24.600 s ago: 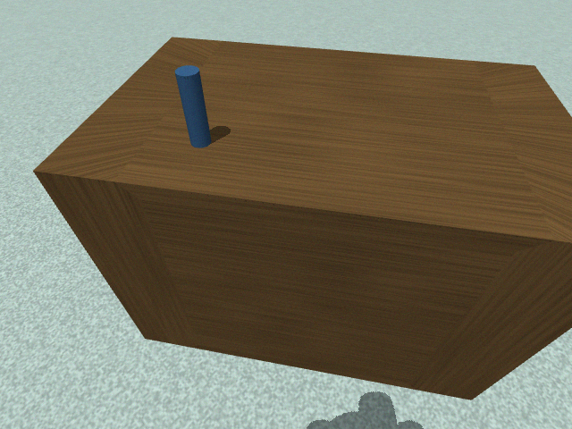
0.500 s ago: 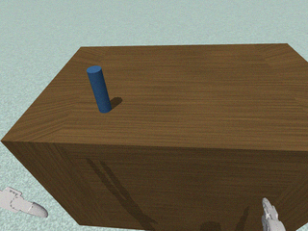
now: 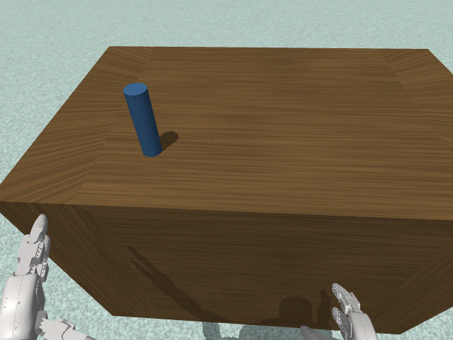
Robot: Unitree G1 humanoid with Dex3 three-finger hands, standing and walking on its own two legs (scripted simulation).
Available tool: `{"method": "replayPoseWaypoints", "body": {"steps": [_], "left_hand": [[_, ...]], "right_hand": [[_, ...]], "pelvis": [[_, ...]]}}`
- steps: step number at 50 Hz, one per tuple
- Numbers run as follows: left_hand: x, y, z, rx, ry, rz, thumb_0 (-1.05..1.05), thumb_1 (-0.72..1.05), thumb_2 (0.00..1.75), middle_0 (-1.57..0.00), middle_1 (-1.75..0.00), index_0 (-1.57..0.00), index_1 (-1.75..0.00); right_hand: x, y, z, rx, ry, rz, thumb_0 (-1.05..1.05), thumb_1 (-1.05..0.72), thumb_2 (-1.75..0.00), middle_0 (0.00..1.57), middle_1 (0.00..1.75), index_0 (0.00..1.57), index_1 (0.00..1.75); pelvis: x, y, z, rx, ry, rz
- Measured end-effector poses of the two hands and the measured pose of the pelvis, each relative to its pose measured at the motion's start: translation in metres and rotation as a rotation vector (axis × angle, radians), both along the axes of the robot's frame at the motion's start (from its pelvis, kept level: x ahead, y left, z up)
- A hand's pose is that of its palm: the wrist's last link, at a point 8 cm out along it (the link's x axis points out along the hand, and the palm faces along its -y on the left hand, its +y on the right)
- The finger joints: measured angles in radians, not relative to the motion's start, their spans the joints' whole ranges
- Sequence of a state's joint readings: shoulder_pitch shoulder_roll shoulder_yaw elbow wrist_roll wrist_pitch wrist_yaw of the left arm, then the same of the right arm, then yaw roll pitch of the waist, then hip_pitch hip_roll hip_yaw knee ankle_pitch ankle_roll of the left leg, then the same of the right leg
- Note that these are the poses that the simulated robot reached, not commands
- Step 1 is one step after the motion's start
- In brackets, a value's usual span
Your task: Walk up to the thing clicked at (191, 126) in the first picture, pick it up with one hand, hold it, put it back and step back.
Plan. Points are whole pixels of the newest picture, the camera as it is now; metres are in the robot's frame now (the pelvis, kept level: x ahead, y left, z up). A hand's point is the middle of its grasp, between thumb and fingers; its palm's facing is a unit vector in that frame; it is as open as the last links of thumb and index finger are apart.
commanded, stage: home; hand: left
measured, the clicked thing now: (144, 122) +0.52 +0.21 +0.11
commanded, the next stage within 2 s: none
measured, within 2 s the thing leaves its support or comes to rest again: neither
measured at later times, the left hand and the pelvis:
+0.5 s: hand (142, 318) +0.19 +0.18 -0.10, palm faces +0.10 -0.97 -0.23, open 17.6 cm; pelvis +0.03 +0.00 +0.00, yaw +0 degrees
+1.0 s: hand out of the picture +0.13 +0.23 -0.13, palm faces -0.03 -0.93 -0.37, open 17.6 cm; pelvis +0.01 +0.00 +0.00, yaw -1 degrees
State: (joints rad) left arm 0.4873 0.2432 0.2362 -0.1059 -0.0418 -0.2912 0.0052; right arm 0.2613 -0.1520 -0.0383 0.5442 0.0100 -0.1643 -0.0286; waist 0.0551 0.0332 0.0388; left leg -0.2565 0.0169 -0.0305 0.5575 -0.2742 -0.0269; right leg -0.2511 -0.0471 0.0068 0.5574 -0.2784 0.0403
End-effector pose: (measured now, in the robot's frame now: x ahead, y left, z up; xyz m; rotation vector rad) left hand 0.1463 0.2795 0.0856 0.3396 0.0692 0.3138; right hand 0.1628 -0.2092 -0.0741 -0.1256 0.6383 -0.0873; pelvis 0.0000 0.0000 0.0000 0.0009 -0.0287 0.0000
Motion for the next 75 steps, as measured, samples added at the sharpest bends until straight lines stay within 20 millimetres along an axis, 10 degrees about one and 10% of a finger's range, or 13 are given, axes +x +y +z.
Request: {"method": "replayPoseWaypoints", "body": {"steps": [13,22,36,45,56,75], "left_hand": [[0.012,-0.047,-0.115,-0.227,0.416,-0.065,-0.01,-0.59,0.03,-0.04,-0.05,-0.05,-0.05],[0.017,-0.053,-0.158,-0.256,0.595,-0.019,-0.01,-0.57,0.04,-0.05,-0.05,-0.06,-0.05],[0.043,-0.060,-0.151,-0.230,0.575,-0.035,-0.01,-0.58,0.03,-0.05,-0.05,-0.05,-0.05],[0.006,-0.038,-0.174,-0.143,0.768,-0.063,-0.01,-0.57,0.03,-0.05,-0.05,-0.06,-0.05],[-0.070,0.023,-0.179,-0.063,0.997,0.083,-0.01,-0.56,0.04,-0.05,-0.05,-0.05,-0.05],[-0.118,0.019,-0.192,-0.121,1.160,0.104,0.00,-0.57,0.03,-0.05,-0.05,-0.05,-0.05]], "right_hand": [[0.009,-0.017,0.000,-0.074,0.058,-0.041,0.01,-0.78,-0.84,0.19,0.28,0.19,0.28],[-0.005,-0.025,-0.019,-0.110,0.198,-0.040,0.01,-0.88,-0.89,0.20,0.30,0.20,0.30],[-0.017,-0.034,-0.023,-0.086,0.212,-0.095,0.02,-0.90,-0.90,0.20,0.30,0.20,0.30],[-0.018,-0.048,-0.023,-0.138,0.258,-0.016,0.01,-0.89,-0.90,0.20,0.30,0.20,0.30],[-0.077,-0.089,-0.033,-0.187,0.441,-0.064,0.01,-0.90,-0.90,0.20,0.30,0.20,0.30],[-0.145,-0.090,-0.040,-0.172,0.633,-0.077,0.01,-0.90,-0.90,0.20,0.30,0.20,0.30]], "pelvis": [[0.013,0.000,0.001,-0.001,0.036,0.000],[0.024,-0.001,-0.002,-0.010,0.063,-0.005],[0.026,-0.001,-0.003,-0.006,0.051,-0.023],[0.015,-0.003,-0.004,-0.002,0.028,-0.019],[0.001,-0.003,0.001,0.002,-0.020,-0.011],[-0.018,-0.003,0.009,0.001,-0.030,-0.012]]}}
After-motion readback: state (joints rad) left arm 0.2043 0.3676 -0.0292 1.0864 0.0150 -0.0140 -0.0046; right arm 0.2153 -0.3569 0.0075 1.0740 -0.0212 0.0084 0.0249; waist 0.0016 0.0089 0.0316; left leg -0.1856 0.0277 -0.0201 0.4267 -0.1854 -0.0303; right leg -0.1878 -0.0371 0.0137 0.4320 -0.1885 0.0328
